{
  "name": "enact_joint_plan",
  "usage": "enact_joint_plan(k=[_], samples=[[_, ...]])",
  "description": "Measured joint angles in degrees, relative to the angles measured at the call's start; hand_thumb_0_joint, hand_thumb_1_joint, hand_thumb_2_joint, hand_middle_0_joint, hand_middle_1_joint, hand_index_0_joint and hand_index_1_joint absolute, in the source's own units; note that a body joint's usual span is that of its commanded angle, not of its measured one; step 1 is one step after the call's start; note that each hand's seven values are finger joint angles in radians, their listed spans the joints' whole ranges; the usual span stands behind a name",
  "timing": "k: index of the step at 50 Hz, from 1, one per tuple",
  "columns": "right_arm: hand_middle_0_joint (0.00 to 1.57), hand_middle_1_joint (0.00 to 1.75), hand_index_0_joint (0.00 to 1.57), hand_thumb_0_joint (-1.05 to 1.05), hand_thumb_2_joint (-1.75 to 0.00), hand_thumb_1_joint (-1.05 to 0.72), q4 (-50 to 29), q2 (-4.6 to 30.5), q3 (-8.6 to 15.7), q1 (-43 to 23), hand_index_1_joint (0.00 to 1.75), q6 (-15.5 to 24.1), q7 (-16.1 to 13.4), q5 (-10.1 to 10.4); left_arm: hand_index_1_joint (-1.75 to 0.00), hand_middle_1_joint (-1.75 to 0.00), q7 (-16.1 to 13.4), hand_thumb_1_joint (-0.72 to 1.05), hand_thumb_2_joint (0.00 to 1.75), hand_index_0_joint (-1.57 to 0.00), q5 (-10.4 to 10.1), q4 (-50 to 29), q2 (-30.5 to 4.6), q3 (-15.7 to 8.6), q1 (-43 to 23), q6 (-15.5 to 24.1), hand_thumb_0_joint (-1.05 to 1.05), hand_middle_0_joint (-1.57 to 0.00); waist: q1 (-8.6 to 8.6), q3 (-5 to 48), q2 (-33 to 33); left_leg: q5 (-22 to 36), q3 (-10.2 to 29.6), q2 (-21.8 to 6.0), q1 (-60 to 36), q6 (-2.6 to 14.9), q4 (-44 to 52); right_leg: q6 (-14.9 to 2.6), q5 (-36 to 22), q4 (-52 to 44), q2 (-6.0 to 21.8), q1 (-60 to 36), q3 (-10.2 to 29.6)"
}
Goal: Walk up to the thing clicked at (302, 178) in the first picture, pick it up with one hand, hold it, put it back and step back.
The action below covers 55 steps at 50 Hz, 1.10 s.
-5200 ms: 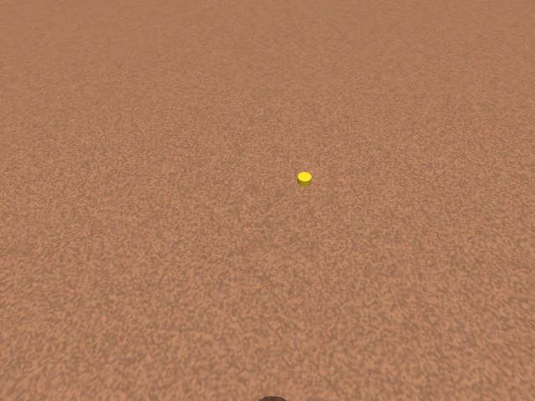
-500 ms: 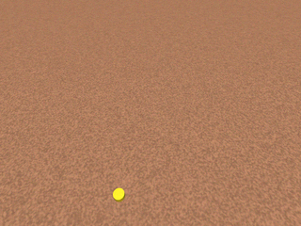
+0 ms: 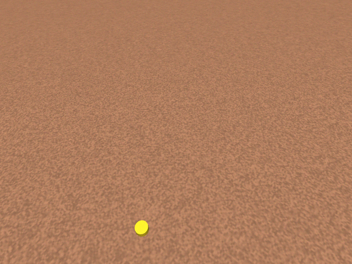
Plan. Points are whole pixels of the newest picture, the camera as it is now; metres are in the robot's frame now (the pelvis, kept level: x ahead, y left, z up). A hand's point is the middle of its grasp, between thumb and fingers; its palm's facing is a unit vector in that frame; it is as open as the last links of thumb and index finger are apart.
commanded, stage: walk up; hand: left
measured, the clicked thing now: (141, 228) +0.47 +0.23 -0.76
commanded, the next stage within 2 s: none
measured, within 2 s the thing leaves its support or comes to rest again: neither
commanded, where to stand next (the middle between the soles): +0.07 +0.00 m, yaw +0 degrees
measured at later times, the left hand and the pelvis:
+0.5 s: hand out of the picture +0.09 +0.32 -0.18, palm faces +0.00 -0.93 -0.36, open 7.4 cm; pelvis +0.06 +0.04 -0.02, yaw +1 degrees
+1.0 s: hand out of the picture +0.14 +0.25 -0.18, palm faces -0.08 -0.92 -0.39, open 7.4 cm; pelvis +0.04 -0.01 -0.04, yaw -2 degrees
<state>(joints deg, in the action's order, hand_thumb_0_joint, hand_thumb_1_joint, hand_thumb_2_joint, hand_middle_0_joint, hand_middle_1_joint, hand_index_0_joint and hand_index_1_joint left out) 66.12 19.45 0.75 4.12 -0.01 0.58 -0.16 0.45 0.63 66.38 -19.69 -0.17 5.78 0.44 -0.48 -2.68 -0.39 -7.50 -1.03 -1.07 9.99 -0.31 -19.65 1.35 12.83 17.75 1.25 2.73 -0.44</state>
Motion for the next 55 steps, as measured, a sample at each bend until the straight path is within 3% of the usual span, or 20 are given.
enact_joint_plan(k=[9,11,13,15,18,20,21,22,23,25,29,36,41,45,47,48,50,51,53,55], samples=[[0.20,0.30,0.20,0.01,-0.90,-0.90,0.1,0.1,-0.1,0.5,0.30,0.0,-0.1,-0.1,-0.30,-0.30,0.0,0.90,0.90,-0.20,0.0,-0.4,0.1,-0.1,0.0,0.0,0.00,-0.20,-0.09,0.0,0.1,-0.1,0.1,0.0,-0.1,-0.10,0.2,-0.11,0.1,-0.1,0.0,-0.1,-0.1],[0.20,0.30,0.21,0.01,-0.90,-0.90,-0.9,0.3,0.5,1.4,0.30,-0.2,0.6,-0.6,-0.30,-0.30,0.5,0.90,0.90,-0.20,0.4,-1.4,0.0,-0.5,0.8,0.2,0.00,-0.20,0.00,0.2,0.1,-3.7,0.1,0.1,0.7,0.61,-2.5,-0.79,1.9,1.5,0.0,0.3,0.0],[0.20,0.30,0.21,0.01,-0.90,-0.90,-2.1,1.0,1.2,3.1,0.30,-0.5,1.3,-1.2,-0.30,-0.30,0.8,0.90,0.90,-0.20,1.0,-2.6,-0.1,-1.0,2.7,0.8,0.00,-0.20,0.20,1.2,-0.3,-11.0,0.1,0.1,2.4,1.11,-7.8,-1.39,4.8,3.0,-0.1,0.4,0.1],[0.21,0.30,0.21,0.01,-0.90,-0.90,-2.9,2.2,2.0,4.8,0.30,-1.0,1.9,-1.7,-0.30,-0.30,0.8,0.90,0.90,-0.20,1.5,-3.9,-0.1,-1.6,4.7,1.4,0.00,-0.20,0.55,2.0,-1.0,-13.4,0.4,0.0,5.2,0.97,-15.0,-1.77,4.1,2.4,-0.2,-0.3,0.1],[0.20,0.30,0.21,0.01,-0.90,-0.90,-4.1,3.9,2.9,6.3,0.30,-1.0,2.4,-1.9,-0.30,-0.30,0.7,0.90,0.90,-0.20,1.8,-5.5,-0.5,-2.4,7.4,2.0,0.00,-0.21,1.27,1.1,-2.1,-14.4,1.0,-1.1,7.9,0.83,-19.5,-0.80,3.9,1.4,-0.3,-2.3,0.0],[0.20,0.30,0.20,0.01,-0.90,-0.90,-5.0,4.5,3.2,7.0,0.30,-0.6,2.5,-1.8,-0.30,-0.30,0.8,0.90,0.90,-0.20,1.8,-6.3,-1.3,-2.6,8.7,1.7,0.00,-0.21,1.49,0.0,-2.0,-14.6,1.3,-2.0,8.4,0.81,-17.1,0.34,5.1,1.8,0.1,-3.5,-0.1],[0.20,0.30,0.20,0.01,-0.90,-0.90,-5.4,4.5,3.2,7.1,0.30,-0.1,2.4,-1.6,-0.30,-0.30,0.9,0.90,0.90,-0.20,1.6,-6.5,-2.0,-2.7,9.0,1.3,0.00,-0.21,1.44,-0.7,-1.5,-11.0,1.0,-2.2,7.8,0.54,-14.1,0.98,6.4,3.3,0.6,-3.6,-0.1],[0.20,0.30,0.20,0.01,-0.90,-0.90,-5.6,4.2,3.3,7.1,0.30,0.6,2.1,-1.5,-0.30,-0.30,0.8,0.90,0.90,-0.20,1.2,-6.5,-2.8,-2.7,9.1,0.6,0.00,-0.21,1.42,-1.4,-0.4,-4.0,0.2,-1.6,6.9,0.19,-12.3,1.24,8.2,6.2,1.6,-3.1,0.1],[0.20,0.30,0.20,0.01,-0.90,-0.90,-5.7,3.5,3.4,6.7,0.30,1.2,1.6,-1.4,-0.30,-0.30,0.6,0.90,0.90,-0.20,0.7,-6.3,-3.4,-2.8,8.8,-0.2,0.00,-0.20,1.51,-2.3,1.2,-3.0,-0.7,-0.6,6.2,0.38,-12.1,0.68,9.7,10.9,3.0,-1.3,0.5],[0.20,0.30,0.20,0.01,-0.90,-0.90,-6.3,2.2,3.0,6.3,0.30,2.1,0.4,-1.2,-0.30,-0.30,0.0,0.90,0.90,-0.20,-0.2,-6.4,-4.0,-3.0,7.6,-2.3,0.00,-0.20,0.90,-3.3,2.4,-4.7,-0.8,0.1,5.7,1.05,-11.8,-0.66,13.8,20.8,1.2,3.4,4.0],[0.20,0.30,0.21,0.01,-0.90,-0.90,-7.4,0.3,1.6,5.2,0.30,2.2,-1.1,-0.6,-0.30,-0.30,-0.1,0.90,0.90,-0.20,-1.1,-8.0,-4.8,-2.7,5.0,-3.9,0.00,-0.20,0.73,-5.1,3.3,-4.4,-0.4,-0.1,4.2,1.69,-8.9,-2.56,17.0,34.0,-2.1,11.7,6.1],[0.21,0.30,0.21,0.01,-0.90,-0.89,-11.3,-0.3,1.3,2.4,0.31,1.5,-3.3,0.1,-0.30,-0.30,0.1,0.90,0.90,-0.20,-0.6,-12.2,-5.5,-3.1,2.1,-5.9,0.00,-0.20,0.95,-7.6,4.9,-5.2,-1.2,-0.5,4.6,1.44,-9.8,-0.86,14.7,45.5,-3.9,21.2,9.4],[0.21,0.30,0.21,0.01,-0.90,-0.89,-15.1,1.3,1.9,0.3,0.31,0.8,-3.4,-0.1,-0.30,-0.30,0.1,0.90,0.90,-0.20,-0.8,-14.4,-4.7,-3.0,0.8,-5.9,0.00,-0.20,0.81,-9.5,4.2,-6.3,-1.6,-1.7,7.6,0.68,-13.5,-0.02,13.9,41.0,-3.2,22.2,8.1],[0.21,0.30,0.21,0.01,-0.90,-0.89,-17.6,3.3,2.3,-0.7,0.31,-0.6,-2.9,0.0,-0.30,-0.30,0.7,0.90,0.90,-0.20,-0.6,-15.6,-3.7,-3.0,1.1,-5.2,0.00,-0.20,1.07,-9.5,2.4,-8.8,-2.1,-3.1,11.3,-0.75,-19.5,-0.91,10.1,28.4,-1.1,18.0,4.7],[0.21,0.30,0.21,0.01,-0.90,-0.89,-18.2,4.6,2.5,-1.4,0.31,-1.6,-2.6,0.3,-0.30,-0.30,0.7,0.90,0.90,-0.20,-0.1,-15.4,-2.5,-3.3,1.3,-4.6,0.00,-0.20,1.03,-9.7,-0.4,-10.7,-1.2,-5.0,13.4,-1.14,-24.2,-0.94,8.9,24.1,-2.3,15.7,3.0],[0.21,0.30,0.21,0.01,-0.90,-0.90,-18.3,5.0,2.7,-1.7,0.31,-2.2,-2.6,0.6,-0.30,-0.30,0.7,0.90,0.90,-0.20,0.3,-15.5,-1.8,-3.3,1.3,-4.4,0.00,-0.20,0.46,-10.1,-2.0,-13.0,0.9,-4.7,14.5,-0.33,-27.2,-1.20,9.2,24.9,-2.9,15.8,2.1],[0.21,0.30,0.21,0.01,-0.90,-0.90,-18.4,4.8,2.9,-1.3,0.30,-3.2,-3.3,1.0,-0.30,-0.30,0.9,0.90,0.90,-0.20,0.9,-16.6,-1.1,-2.8,1.6,-4.4,0.00,-0.20,0.63,-9.9,-2.1,-23.2,4.6,-0.1,17.2,0.34,-36.9,-1.94,9.3,26.1,-2.1,16.9,2.1],[0.20,0.30,0.21,0.01,-0.90,-0.90,-18.1,4.5,2.8,-1.1,0.30,-3.5,-3.5,1.0,-0.30,-0.30,0.9,0.90,0.90,-0.20,1.0,-17.2,-0.8,-2.7,1.8,-4.2,0.00,-0.20,1.18,-9.7,-1.6,-25.7,5.6,2.3,18.1,0.39,-41.8,-2.21,8.8,25.8,-1.6,17.4,2.8],[0.20,0.30,0.20,0.01,-0.90,-0.90,-17.8,4.3,2.5,-0.2,0.30,-3.7,-3.3,1.5,-0.30,-0.30,0.5,0.90,0.90,-0.20,1.0,-18.2,-0.2,-2.5,2.1,-3.9,0.00,-0.20,1.63,-9.1,-1.6,-26.0,7.6,5.7,19.1,0.21,-49.8,-2.51,7.0,23.8,-1.2,17.8,3.3],[0.20,0.30,0.20,0.01,-0.90,-0.90,-17.5,4.3,2.2,1.3,0.30,-3.4,-3.0,1.7,-0.30,-0.30,-0.2,0.90,0.90,-0.20,1.0,-18.5,0.2,-2.4,1.9,-3.2,0.00,-0.21,1.52,-8.2,-2.3,-23.5,9.1,7.3,18.7,-0.37,-53.0,-2.60,5.5,21.8,-1.1,18.0,2.7]])
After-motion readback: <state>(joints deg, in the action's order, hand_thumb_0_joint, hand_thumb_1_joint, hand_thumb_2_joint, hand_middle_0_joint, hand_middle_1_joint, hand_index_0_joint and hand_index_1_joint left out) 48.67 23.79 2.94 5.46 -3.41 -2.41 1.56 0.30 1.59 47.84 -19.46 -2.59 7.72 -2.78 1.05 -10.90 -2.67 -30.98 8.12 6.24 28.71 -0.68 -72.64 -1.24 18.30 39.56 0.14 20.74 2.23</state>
